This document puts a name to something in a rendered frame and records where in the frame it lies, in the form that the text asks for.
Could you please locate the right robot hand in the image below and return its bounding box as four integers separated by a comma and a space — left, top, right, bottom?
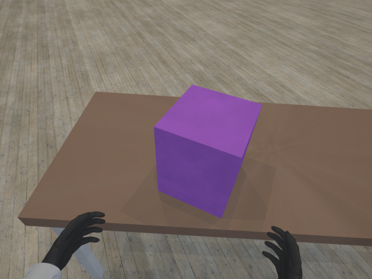
262, 226, 302, 279

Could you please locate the left robot forearm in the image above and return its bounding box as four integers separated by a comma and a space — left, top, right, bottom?
22, 263, 62, 279

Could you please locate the table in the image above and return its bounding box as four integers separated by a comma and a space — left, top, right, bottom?
17, 92, 372, 279

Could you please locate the left robot hand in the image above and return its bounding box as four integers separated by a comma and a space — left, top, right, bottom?
42, 212, 105, 270

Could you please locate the carton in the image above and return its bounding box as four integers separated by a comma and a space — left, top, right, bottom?
154, 85, 262, 218

